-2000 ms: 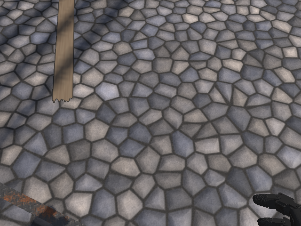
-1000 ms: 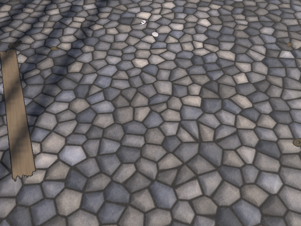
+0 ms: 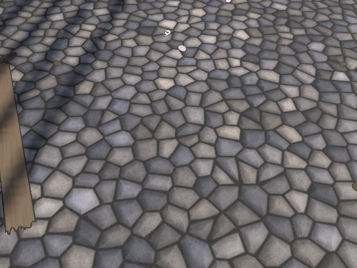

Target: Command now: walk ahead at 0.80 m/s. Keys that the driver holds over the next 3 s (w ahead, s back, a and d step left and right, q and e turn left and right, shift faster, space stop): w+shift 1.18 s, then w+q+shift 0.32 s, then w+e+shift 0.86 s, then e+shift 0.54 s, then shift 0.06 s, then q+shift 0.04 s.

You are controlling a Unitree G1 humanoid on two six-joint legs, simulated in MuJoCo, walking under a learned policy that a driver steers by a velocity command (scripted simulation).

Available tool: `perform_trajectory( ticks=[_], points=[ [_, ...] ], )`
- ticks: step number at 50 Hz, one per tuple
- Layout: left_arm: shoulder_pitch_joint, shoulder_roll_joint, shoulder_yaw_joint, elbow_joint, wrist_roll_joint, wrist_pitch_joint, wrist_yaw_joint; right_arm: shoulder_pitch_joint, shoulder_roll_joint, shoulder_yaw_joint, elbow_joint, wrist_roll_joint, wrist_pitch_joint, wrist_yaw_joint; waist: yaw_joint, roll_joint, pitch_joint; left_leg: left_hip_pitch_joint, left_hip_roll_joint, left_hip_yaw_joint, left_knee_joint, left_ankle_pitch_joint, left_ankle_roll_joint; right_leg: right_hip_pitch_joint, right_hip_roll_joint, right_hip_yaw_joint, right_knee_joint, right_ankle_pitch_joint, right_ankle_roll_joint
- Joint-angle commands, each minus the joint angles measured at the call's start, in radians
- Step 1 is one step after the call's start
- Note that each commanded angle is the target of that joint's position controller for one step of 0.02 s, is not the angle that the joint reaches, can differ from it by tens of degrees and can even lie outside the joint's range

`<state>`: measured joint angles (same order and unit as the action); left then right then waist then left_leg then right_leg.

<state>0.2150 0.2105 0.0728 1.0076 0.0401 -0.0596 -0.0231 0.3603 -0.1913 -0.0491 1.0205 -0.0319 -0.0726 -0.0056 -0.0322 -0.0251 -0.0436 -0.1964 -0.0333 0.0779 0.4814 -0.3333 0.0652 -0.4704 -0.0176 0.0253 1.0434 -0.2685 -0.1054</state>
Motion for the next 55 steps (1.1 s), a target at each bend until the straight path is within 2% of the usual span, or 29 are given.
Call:
perform_trajectory(
  ticks=[1,6,11,14,15,16,17,18,19,20,21,22,24,26,28,32,34,37,39,40,41,42,43,44,45,47,49,51,55],
  points=[
    [-0.123,0.061,0.007,-0.105,0.016,-0.024,-0.036,0.057,-0.12,-0.019,-0.037,0.007,-0.032,0.002,0.014,0.056,0.12,0.199,0.304,-0.465,-0.408,-0.273,0.103,-0.42,-0.087,0.011,0.088,0.13,0.034],
    [-0.295,0.033,-0.008,-0.178,0.002,0.011,-0.04,0.205,-0.072,-0.006,0.011,0.015,-0.05,0.004,-0.027,0.076,0.19,0.203,0.218,-0.26,-0.456,0.031,0.11,-0.451,-0.069,-0.083,-0.029,0.21,0.06],
    [-0.467,0.02,-0.03,-0.267,-0.014,0.008,-0.046,0.231,-0.091,-0.005,0.02,0.016,-0.062,-0.005,-0.044,0.109,0.229,0.24,0.24,-0.148,-0.532,0.397,0.118,-0.29,-0.038,-0.159,-0.34,0.269,0.028],
    [-0.408,0.045,-0.028,-0.275,-0.015,0.005,-0.025,0.218,-0.131,-0.009,0.032,0.017,-0.06,-0.004,0.01,0.151,0.155,0.33,0.255,-0.052,-0.366,1.042,0.097,-0.087,0.05,-0.216,-0.419,0.172,-0.043],
    [-0.317,0.074,-0.018,-0.259,-0.013,0.003,-0.013,0.22,-0.155,-0.014,0.039,0.012,-0.055,-0.009,0.057,0.182,0.091,0.355,0.269,-0.038,-0.227,1.275,0.088,0.021,0.089,-0.223,-0.409,0.118,-0.063],
    [-0.128,0.117,0.0,-0.213,-0.015,0.0,0.002,0.205,-0.186,-0.023,0.041,0.003,-0.044,-0.017,0.142,0.209,-0.003,0.333,0.281,-0.031,-0.015,1.374,0.079,0.208,0.117,-0.204,-0.407,0.059,-0.081],
    [0.101,0.159,0.023,-0.145,-0.014,-0.003,0.017,0.162,-0.209,-0.031,0.033,0.005,-0.034,-0.02,0.254,0.192,-0.107,0.22,0.254,-0.013,0.26,1.265,0.065,0.469,0.099,-0.17,-0.474,0.062,-0.099],
    [0.271,0.244,0.05,-0.11,0.007,-0.01,0.029,0.158,-0.143,-0.02,0.007,0.001,-0.033,-0.013,0.292,0.097,-0.231,-0.035,0.183,-0.026,0.619,0.803,0.072,0.75,-0.11,0.078,-0.476,-0.254,-0.121],
    [0.258,0.283,0.06,-0.098,0.016,-0.013,0.016,0.227,-0.002,0.003,-0.034,0.052,-0.052,0.015,0.157,-0.222,-0.347,-0.401,-0.018,-0.121,0.97,-0.063,0.039,0.938,-0.362,0.722,-0.72,-0.66,-0.199],
    [0.174,0.242,0.055,-0.101,0.004,-0.011,0.003,0.132,-0.109,-0.019,-0.061,0.053,-0.062,0.012,0.151,-0.123,-0.241,-0.532,0.019,-0.208,1.03,-0.004,0.076,0.851,-0.334,0.801,-0.844,-0.634,-0.185],
    [0.096,0.171,0.037,-0.097,0.002,-0.024,0.003,0.015,-0.129,-0.026,-0.093,0.049,-0.062,0.009,0.127,-0.032,-0.08,-0.571,0.074,-0.175,1.009,0.086,0.08,0.701,-0.308,0.599,-0.819,-0.436,-0.172],
    [0.072,0.108,0.023,-0.082,0.002,-0.036,0.001,-0.01,-0.106,-0.019,-0.099,0.039,-0.061,0.011,0.09,0.064,0.0,-0.526,0.112,-0.168,0.946,0.117,0.08,0.538,-0.274,0.469,-0.836,-0.273,-0.159],
    [0.061,0.047,-0.003,-0.049,-0.001,-0.052,0.011,0.003,-0.041,-0.007,-0.107,-0.002,-0.031,0.032,0.002,0.047,0.055,-0.429,0.154,-0.179,0.858,0.121,0.06,0.33,-0.199,0.309,-0.873,-0.196,-0.115],
    [0.101,0.046,-0.011,-0.025,-0.022,-0.069,0.018,-0.047,-0.021,0.001,-0.139,-0.012,-0.004,0.049,-0.021,0.009,0.122,-0.47,0.184,-0.158,0.795,0.117,0.031,0.259,-0.17,0.235,-0.928,-0.162,-0.109],
    [0.145,0.072,-0.013,-0.02,-0.028,-0.078,0.016,-0.173,-0.04,0.007,-0.192,-0.018,0.008,0.056,-0.006,0.008,0.184,-0.56,0.196,-0.101,0.703,0.192,0.009,0.235,-0.132,0.148,-0.981,-0.053,-0.105],
    [0.224,0.074,-0.024,-0.018,-0.045,-0.093,0.009,-0.395,-0.04,0.031,-0.275,0.0,-0.005,0.071,0.042,0.02,0.237,-0.389,0.14,0.029,0.275,0.453,0.003,0.167,-0.054,-0.01,-1.049,0.371,-0.068],
    [0.29,0.115,-0.024,0.001,-0.052,-0.099,0.017,-0.455,-0.039,0.039,-0.295,0.014,-0.008,0.071,0.066,-0.005,0.228,-0.32,0.102,0.058,0.156,0.543,0.027,0.278,-0.096,-0.018,-1.083,0.612,-0.049],
    [0.315,0.173,-0.019,0.006,-0.037,-0.086,0.032,-0.436,-0.105,0.024,-0.292,0.011,-0.007,0.052,0.04,-0.046,0.131,-0.28,0.0,0.101,0.075,0.444,0.061,0.576,-0.126,-0.064,-0.931,1.149,-0.016],
    [0.298,0.225,-0.006,0.009,-0.007,-0.06,0.053,-0.217,-0.171,-0.003,-0.241,0.012,-0.006,0.029,-0.083,-0.106,-0.015,-0.063,-0.05,0.063,0.077,0.301,0.092,0.639,-0.169,-0.061,-0.617,1.355,-0.009],
    [0.259,0.24,0.001,0.003,0.001,-0.043,0.059,-0.017,-0.202,-0.022,-0.179,0.012,-0.002,0.013,-0.18,-0.109,-0.103,0.12,-0.045,0.052,0.035,0.252,0.11,0.599,-0.166,-0.077,-0.36,1.292,-0.017],
    [0.231,0.207,-0.002,-0.012,0.007,-0.04,0.056,0.161,-0.259,-0.047,-0.137,-0.007,0.004,-0.006,-0.247,-0.086,-0.184,0.361,0.07,-0.057,0.086,0.076,0.142,0.402,-0.123,-0.082,-0.039,1.026,-0.028],
    [0.361,0.001,-0.042,-0.056,-0.036,-0.048,0.024,0.162,-0.348,-0.072,-0.133,-0.044,0.002,-0.008,-0.089,0.255,-0.285,0.679,0.4,-0.599,0.041,-0.122,0.285,-0.063,0.064,-0.053,0.421,-0.055,0.011],
    [0.301,0.108,-0.024,-0.072,-0.061,-0.07,0.026,0.131,-0.28,-0.07,-0.133,-0.012,0.004,0.017,-0.12,0.183,-0.345,0.686,0.41,-0.906,-0.164,-0.26,0.31,-0.206,0.092,0.082,0.528,-0.144,-0.02],
    [0.163,0.127,-0.02,-0.118,-0.062,-0.074,0.034,0.021,-0.227,-0.059,-0.128,-0.009,-0.007,0.022,-0.077,0.112,-0.127,0.521,0.37,-0.725,-0.212,-0.192,0.264,-0.289,0.013,0.078,0.477,-0.027,-0.033],
    [0.107,0.118,-0.025,-0.132,-0.048,-0.075,0.031,-0.017,-0.157,-0.044,-0.118,-0.01,-0.018,0.027,-0.052,0.002,-0.036,0.361,0.34,-0.602,-0.235,-0.073,0.239,-0.262,-0.021,0.07,0.411,0.016,-0.036],
    [0.097,0.072,-0.033,-0.147,-0.015,-0.049,0.011,-0.032,-0.086,-0.019,-0.083,-0.012,-0.032,0.017,0.035,-0.016,0.052,0.121,0.254,-0.424,-0.28,0.022,0.179,-0.164,-0.063,0.08,0.32,0.027,-0.02],
    [0.081,0.03,-0.045,-0.166,0.002,-0.021,-0.011,-0.002,-0.085,-0.011,-0.054,0.009,-0.049,0.013,0.072,0.026,0.101,0.031,0.219,-0.339,-0.337,0.03,0.16,-0.172,-0.099,0.063,0.244,0.015,0.009],
    [-0.042,0.039,-0.053,-0.222,0.011,-0.012,-0.023,0.02,-0.118,-0.014,-0.047,0.022,-0.063,0.017,0.068,0.038,0.168,-0.028,0.19,-0.257,-0.405,0.105,0.156,-0.243,-0.128,0.008,0.132,0.08,0.035],
    [-0.259,0.041,-0.077,-0.309,-0.006,-0.028,-0.043,0.069,-0.143,-0.014,-0.049,0.038,-0.081,0.026,0.022,0.032,0.22,-0.111,0.117,-0.098,-0.496,0.429,0.124,-0.065,-0.093,-0.114,-0.323,0.389,0.036]
  ],
)
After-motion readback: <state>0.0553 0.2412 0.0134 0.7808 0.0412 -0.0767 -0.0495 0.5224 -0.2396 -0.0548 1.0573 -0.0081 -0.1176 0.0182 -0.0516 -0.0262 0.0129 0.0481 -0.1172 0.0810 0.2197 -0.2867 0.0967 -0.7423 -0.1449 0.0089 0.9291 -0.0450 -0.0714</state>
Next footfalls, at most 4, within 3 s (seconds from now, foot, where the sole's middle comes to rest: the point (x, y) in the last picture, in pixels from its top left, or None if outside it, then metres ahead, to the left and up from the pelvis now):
0.34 right None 0.43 -0.10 -0.77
0.82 left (166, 185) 0.90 0.03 -0.77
1.26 right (201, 112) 1.36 -0.15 -0.77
1.72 left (156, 67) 1.76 0.09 -0.77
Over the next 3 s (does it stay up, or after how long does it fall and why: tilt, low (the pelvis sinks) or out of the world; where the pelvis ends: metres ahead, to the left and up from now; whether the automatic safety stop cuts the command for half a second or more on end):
stays up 2.50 -0.12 -0.01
